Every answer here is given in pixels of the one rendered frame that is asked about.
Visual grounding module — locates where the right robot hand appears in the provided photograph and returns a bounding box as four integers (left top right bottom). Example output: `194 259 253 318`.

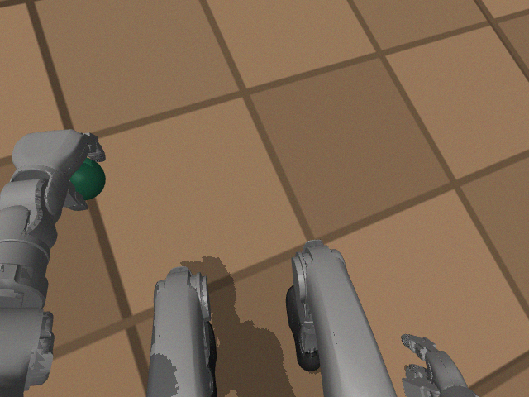
401 334 468 397

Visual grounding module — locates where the right robot foot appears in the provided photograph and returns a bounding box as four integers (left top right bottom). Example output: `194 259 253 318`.
286 286 320 371

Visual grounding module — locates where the left robot hand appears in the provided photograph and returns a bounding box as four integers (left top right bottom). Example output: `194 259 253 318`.
12 129 106 211

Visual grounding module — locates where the ball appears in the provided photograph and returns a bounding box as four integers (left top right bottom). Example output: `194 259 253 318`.
69 158 106 200

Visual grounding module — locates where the left robot arm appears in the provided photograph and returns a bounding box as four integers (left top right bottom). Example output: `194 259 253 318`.
0 165 69 397

